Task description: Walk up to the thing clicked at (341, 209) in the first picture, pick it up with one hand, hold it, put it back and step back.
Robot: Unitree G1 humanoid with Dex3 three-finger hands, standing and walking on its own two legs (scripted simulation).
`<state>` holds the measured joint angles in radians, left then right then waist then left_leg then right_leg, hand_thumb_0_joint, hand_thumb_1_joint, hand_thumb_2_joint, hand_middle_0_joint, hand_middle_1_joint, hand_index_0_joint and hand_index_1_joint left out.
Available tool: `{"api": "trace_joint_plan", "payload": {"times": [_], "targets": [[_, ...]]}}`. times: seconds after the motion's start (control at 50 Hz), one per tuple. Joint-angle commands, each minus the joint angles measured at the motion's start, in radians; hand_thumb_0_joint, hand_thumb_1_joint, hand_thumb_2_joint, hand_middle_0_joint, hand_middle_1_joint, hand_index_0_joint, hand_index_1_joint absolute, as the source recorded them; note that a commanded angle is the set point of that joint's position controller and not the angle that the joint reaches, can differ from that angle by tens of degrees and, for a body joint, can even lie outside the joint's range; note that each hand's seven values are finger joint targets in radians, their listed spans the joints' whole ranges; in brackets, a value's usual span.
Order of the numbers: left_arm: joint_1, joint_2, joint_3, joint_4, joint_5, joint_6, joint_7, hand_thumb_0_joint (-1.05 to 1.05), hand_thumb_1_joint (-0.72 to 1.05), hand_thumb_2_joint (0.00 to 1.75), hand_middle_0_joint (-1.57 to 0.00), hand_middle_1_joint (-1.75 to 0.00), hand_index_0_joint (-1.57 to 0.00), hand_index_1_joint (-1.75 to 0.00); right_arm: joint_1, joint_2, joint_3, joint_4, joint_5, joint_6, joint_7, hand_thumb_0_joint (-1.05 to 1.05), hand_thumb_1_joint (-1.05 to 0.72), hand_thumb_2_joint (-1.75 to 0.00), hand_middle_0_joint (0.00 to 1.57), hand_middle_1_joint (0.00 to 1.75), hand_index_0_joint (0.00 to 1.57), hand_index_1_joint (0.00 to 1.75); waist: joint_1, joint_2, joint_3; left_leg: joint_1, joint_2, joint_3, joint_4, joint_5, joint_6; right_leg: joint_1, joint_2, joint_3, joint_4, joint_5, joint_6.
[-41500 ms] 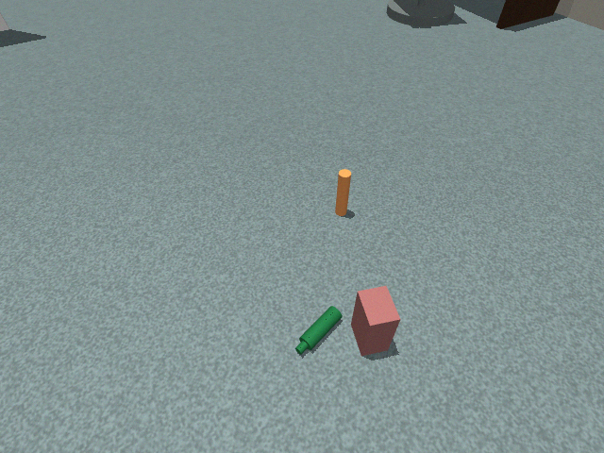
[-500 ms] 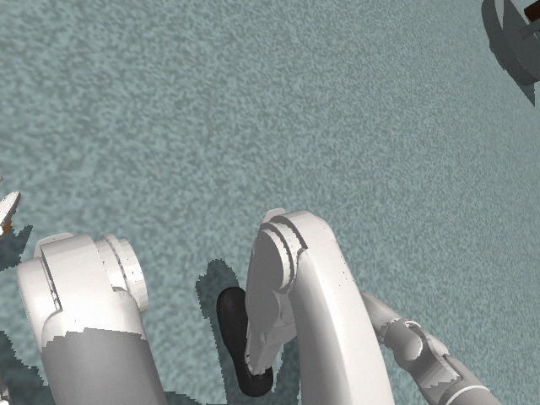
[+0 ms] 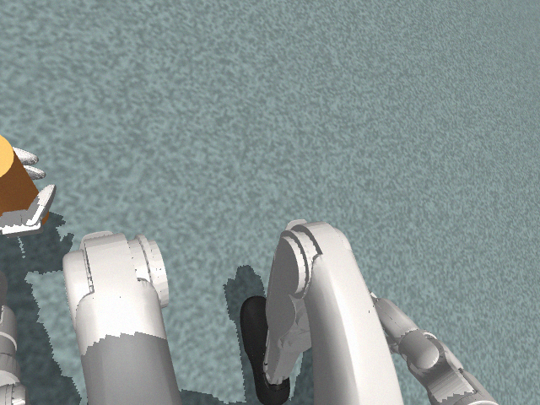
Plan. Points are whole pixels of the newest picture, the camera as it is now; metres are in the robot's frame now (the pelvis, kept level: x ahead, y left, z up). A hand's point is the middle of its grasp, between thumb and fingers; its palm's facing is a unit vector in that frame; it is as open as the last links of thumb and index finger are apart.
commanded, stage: settle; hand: left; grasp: from the side
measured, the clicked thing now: (9, 192) +0.38 +0.30 -0.12
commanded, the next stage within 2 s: lift in 1.28 s
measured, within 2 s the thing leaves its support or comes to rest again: neither
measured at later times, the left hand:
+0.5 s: hand out of the picture +0.37 +0.29 -0.01, palm faces +0.27 -0.96 -0.04, open 7.1 cm
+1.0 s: hand out of the picture +0.37 +0.29 +0.04, palm faces +0.27 -0.96 -0.03, open 7.2 cm
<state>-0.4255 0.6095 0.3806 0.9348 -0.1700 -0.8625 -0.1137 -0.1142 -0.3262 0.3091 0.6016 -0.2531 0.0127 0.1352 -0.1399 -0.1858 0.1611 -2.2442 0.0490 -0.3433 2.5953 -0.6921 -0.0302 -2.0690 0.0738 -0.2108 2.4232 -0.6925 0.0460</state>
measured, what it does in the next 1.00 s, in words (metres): rises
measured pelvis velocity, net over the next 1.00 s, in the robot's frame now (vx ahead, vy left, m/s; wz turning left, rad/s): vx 0.01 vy -0.02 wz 0.14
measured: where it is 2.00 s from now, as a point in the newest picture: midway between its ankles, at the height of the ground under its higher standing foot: (201, 387)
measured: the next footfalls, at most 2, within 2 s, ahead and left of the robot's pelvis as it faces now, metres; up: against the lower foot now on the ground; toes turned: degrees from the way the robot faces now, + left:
none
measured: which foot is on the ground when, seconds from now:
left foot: down 0.00-1.00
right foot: down 0.00-1.00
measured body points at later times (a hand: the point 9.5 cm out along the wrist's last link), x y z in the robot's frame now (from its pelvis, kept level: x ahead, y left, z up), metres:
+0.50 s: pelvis +0.01 -0.01 +0.04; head +0.20 +0.09 +0.43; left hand +0.35 +0.34 -0.01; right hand +0.22 -0.24 -0.08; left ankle +0.08 +0.13 -0.26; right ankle +0.12 -0.12 -0.26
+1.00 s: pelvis +0.01 -0.02 +0.07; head +0.20 +0.06 +0.47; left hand +0.35 +0.34 +0.04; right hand +0.22 -0.25 -0.05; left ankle +0.08 +0.13 -0.26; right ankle +0.12 -0.12 -0.26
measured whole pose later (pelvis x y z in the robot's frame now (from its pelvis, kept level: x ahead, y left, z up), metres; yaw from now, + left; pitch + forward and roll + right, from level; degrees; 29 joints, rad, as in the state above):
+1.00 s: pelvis +0.01 -0.02 +0.07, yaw +8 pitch +31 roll -5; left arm -0.42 0.38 0.40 0.69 -0.21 -0.56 -0.28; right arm 0.02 -0.28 0.03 0.67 -0.06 0.00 0.05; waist -0.06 -0.02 -0.09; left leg -2.17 0.07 -0.14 2.29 -0.67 -0.04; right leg -2.08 0.02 -0.08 2.26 -0.72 0.00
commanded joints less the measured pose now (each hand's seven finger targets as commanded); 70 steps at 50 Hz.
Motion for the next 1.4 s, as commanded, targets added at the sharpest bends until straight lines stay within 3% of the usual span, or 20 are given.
{"api": "trace_joint_plan", "payload": {"times": [0.0,0.04,0.14,0.16,0.24,0.4,0.42,0.44,0.52,0.54,0.56,0.64,0.68,0.7,0.72,0.86,1.14,1.24,1.36,1.38], "targets": [[-0.189,0.106,-0.004,-0.302,-0.015,-0.051,-0.016,0.00,0.45,1.24,-1.28,-1.33,-1.27,-1.35,0.064,-0.297,-0.160,-0.043,0.033,0.000,-0.019,0.00,-0.89,-0.90,0.20,0.30,0.20,0.30,-0.026,0.506,-0.669,0.441,0.017,0.146,-0.347,0.058,0.017,0.188,0.030,-0.053,-0.210,0.185,-0.078],[-0.224,0.114,0.011,-0.373,-0.026,-0.030,-0.022,0.00,0.44,1.22,-1.26,-1.31,-1.25,-1.33,0.077,-0.290,-0.181,-0.043,0.051,0.003,-0.023,0.00,-0.89,-0.90,0.20,0.30,0.20,0.30,-0.003,0.522,-0.694,0.449,0.014,0.157,-0.368,0.057,0.018,0.180,0.027,-0.042,-0.214,0.180,-0.080],[-0.237,0.066,-0.002,-0.444,-0.035,0.036,-0.018,0.00,0.45,1.21,-1.24,-1.29,-1.23,-1.31,0.108,-0.259,-0.222,-0.034,0.093,0.011,-0.032,0.00,-0.88,-0.90,0.20,0.30,0.20,0.30,0.007,0.497,-0.730,0.438,0.007,0.174,-0.402,0.038,0.025,0.162,0.019,-0.019,-0.239,0.157,-0.085],[-0.228,0.085,0.019,-0.457,-0.035,0.046,-0.016,0.00,0.45,1.21,-1.24,-1.29,-1.23,-1.31,0.119,-0.249,-0.231,-0.032,0.101,0.014,-0.035,0.00,-0.88,-0.90,0.20,0.30,0.20,0.30,0.026,0.476,-0.757,0.429,0.005,0.184,-0.401,0.041,0.030,0.184,0.019,-0.008,-0.250,0.154,-0.084],[-0.240,0.058,0.004,-0.492,-0.042,0.079,-0.048,0.00,0.41,1.19,-1.23,-1.28,-1.22,-1.30,0.134,-0.229,-0.260,-0.026,0.125,0.018,-0.046,0.00,-0.88,-0.89,0.20,0.30,0.20,0.30,0.032,0.454,-0.778,0.429,0.001,0.204,-0.416,0.048,0.037,0.173,0.013,0.015,-0.269,0.148,-0.086],[-0.179,0.039,0.043,-0.471,-0.077,0.144,-0.112,0.00,0.40,1.19,-1.23,-1.28,-1.23,-1.30,0.175,-0.202,-0.295,-0.014,0.167,0.014,-0.063,0.00,-0.88,-0.89,0.20,0.30,0.20,0.30,0.065,0.358,-0.854,0.436,-0.004,0.240,-0.432,0.106,0.047,0.236,0.001,0.058,-0.324,0.166,-0.079],[-0.252,0.026,0.026,-0.548,-0.084,0.142,-0.124,0.00,0.39,1.20,-1.23,-1.29,-1.23,-1.31,0.178,-0.201,-0.303,-0.019,0.166,0.009,-0.065,0.00,-0.88,-0.89,0.20,0.30,0.20,0.30,0.054,0.376,-0.887,0.445,-0.003,0.245,-0.427,0.133,0.047,0.264,-0.002,0.061,-0.325,0.198,-0.077],[-0.213,0.041,0.053,-0.517,-0.086,0.153,-0.126,0.00,0.38,1.20,-1.24,-1.30,-1.23,-1.31,0.194,-0.201,-0.310,-0.008,0.173,0.008,-0.067,0.00,-0.88,-0.89,0.20,0.30,0.20,0.30,0.068,0.368,-0.899,0.458,-0.003,0.249,-0.433,0.144,0.047,0.275,-0.003,0.069,-0.325,0.203,-0.076],[-0.213,0.043,0.073,-0.520,-0.084,0.172,-0.139,0.00,0.38,1.21,-1.25,-1.31,-1.25,-1.32,0.197,-0.188,-0.320,-0.014,0.181,0.003,-0.074,0.00,-0.88,-0.89,0.20,0.30,0.20,0.30,0.079,0.346,-0.905,0.456,-0.003,0.258,-0.452,0.140,0.051,0.290,-0.008,0.080,-0.352,0.189,-0.076],[-0.227,0.017,0.049,-0.552,-0.088,0.173,-0.147,0.00,0.37,1.21,-1.27,-1.32,-1.26,-1.33,0.193,-0.184,-0.325,-0.016,0.184,0.000,-0.078,0.00,-0.88,-0.89,0.20,0.30,0.20,0.30,0.079,0.354,-0.910,0.466,-0.003,0.261,-0.458,0.143,0.050,0.283,-0.008,0.081,-0.357,0.189,-0.077],[-0.217,0.030,0.076,-0.557,-0.090,0.178,-0.148,0.00,0.37,1.22,-1.26,-1.32,-1.25,-1.33,0.204,-0.184,-0.330,-0.015,0.188,-0.001,-0.079,0.00,-0.88,-0.90,0.20,0.30,0.20,0.30,0.085,0.357,-0.922,0.484,-0.004,0.262,-0.468,0.150,0.049,0.287,-0.009,0.080,-0.361,0.192,-0.079],[-0.221,0.033,0.099,-0.547,-0.091,0.189,-0.151,0.00,0.32,1.23,-1.29,-1.34,-1.28,-1.36,0.203,-0.173,-0.336,-0.012,0.193,-0.010,-0.085,0.00,-0.89,-0.90,0.20,0.30,0.20,0.30,0.096,0.341,-0.907,0.476,-0.003,0.268,-0.487,0.136,0.051,0.288,-0.011,0.089,-0.377,0.168,-0.079],[-0.201,0.034,0.099,-0.525,-0.085,0.191,-0.154,0.00,0.35,1.25,-1.30,-1.33,-1.28,-1.36,0.203,-0.165,-0.332,-0.015,0.195,-0.012,-0.088,0.00,-0.89,-0.90,0.20,0.30,0.20,0.30,0.097,0.331,-0.900,0.476,-0.003,0.271,-0.501,0.111,0.052,0.290,-0.012,0.098,-0.395,0.136,-0.080],[-0.269,0.027,0.082,-0.611,-0.085,0.184,-0.158,0.00,0.35,1.26,-1.30,-1.35,-1.29,-1.37,0.213,-0.171,-0.345,-0.009,0.192,-0.016,-0.090,0.00,-0.89,-0.90,0.20,0.30,0.20,0.30,0.094,0.369,-0.950,0.517,-0.002,0.275,-0.498,0.154,0.048,0.305,-0.014,0.098,-0.385,0.182,-0.082],[-0.253,0.027,0.084,-0.586,-0.083,0.191,-0.159,0.00,0.36,1.26,-1.32,-1.35,-1.30,-1.37,0.215,-0.171,-0.345,-0.010,0.194,-0.017,-0.092,0.00,-0.89,-0.90,0.20,0.30,0.20,0.30,0.094,0.375,-0.961,0.540,-0.003,0.273,-0.509,0.156,0.047,0.297,-0.015,0.097,-0.385,0.182,-0.084],[-0.250,0.001,0.078,-0.511,-0.075,0.205,-0.165,0.00,0.34,1.29,-1.34,-1.39,-1.33,-1.41,0.219,-0.161,-0.351,-0.006,0.196,-0.033,-0.097,0.00,-0.89,-0.90,0.20,0.30,0.20,0.30,0.087,0.335,-0.898,0.506,-0.005,0.283,-0.537,0.117,0.052,0.303,-0.020,0.111,-0.432,0.137,-0.082],[-0.320,-0.008,0.081,-0.501,-0.067,0.201,-0.172,0.00,0.34,1.34,-1.35,-1.40,-1.34,-1.43,0.242,-0.150,-0.361,0.002,0.199,-0.054,-0.104,0.00,-0.89,-0.90,0.20,0.30,0.20,0.30,0.091,0.340,-0.938,0.588,-0.009,0.290,-0.579,0.152,0.050,0.303,-0.027,0.117,-0.454,0.160,-0.087],[-0.315,-0.004,0.085,-0.472,-0.060,0.199,-0.175,0.00,0.32,1.32,-1.34,-1.38,-1.32,-1.41,0.239,-0.147,-0.361,0.000,0.199,-0.056,-0.104,0.00,-0.89,-0.90,0.20,0.30,0.20,0.30,0.093,0.344,-0.935,0.607,-0.011,0.289,-0.603,0.123,0.048,0.283,-0.027,0.115,-0.463,0.124,-0.091],[-0.331,-0.009,0.085,-0.457,-0.055,0.202,-0.175,0.00,0.35,1.32,-1.32,-1.37,-1.31,-1.40,0.261,-0.139,-0.363,0.005,0.197,-0.058,-0.108,0.00,-0.89,-0.90,0.20,0.30,0.20,0.30,0.091,0.335,-0.963,0.604,-0.013,0.299,-0.598,0.166,0.052,0.334,-0.031,0.130,-0.479,0.168,-0.086],[-0.324,-0.022,0.080,-0.450,-0.054,0.205,-0.176,0.00,0.36,1.24,-1.33,-1.40,-1.36,-1.39,0.261,-0.139,-0.362,0.007,0.197,-0.059,-0.105,0.00,-0.91,-0.90,0.20,0.30,0.20,0.30,0.091,0.336,-0.969,0.628,-0.013,0.295,-0.603,0.180,0.051,0.324,-0.031,0.122,-0.470,0.177,-0.088]]}}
